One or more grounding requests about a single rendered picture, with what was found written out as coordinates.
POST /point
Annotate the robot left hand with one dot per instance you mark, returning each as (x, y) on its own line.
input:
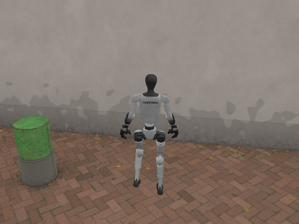
(124, 132)

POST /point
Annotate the left robot forearm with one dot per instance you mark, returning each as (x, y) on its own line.
(126, 123)

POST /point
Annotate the robot right shin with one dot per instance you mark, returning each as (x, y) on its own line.
(160, 173)

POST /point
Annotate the robot right hand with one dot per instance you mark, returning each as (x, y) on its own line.
(171, 131)

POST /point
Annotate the robot left foot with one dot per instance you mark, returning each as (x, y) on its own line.
(136, 183)

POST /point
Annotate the robot left upper arm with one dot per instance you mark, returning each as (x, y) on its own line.
(133, 105)

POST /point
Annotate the robot right upper arm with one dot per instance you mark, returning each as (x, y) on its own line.
(167, 107)

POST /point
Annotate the right robot forearm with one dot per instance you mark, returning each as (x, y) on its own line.
(173, 124)

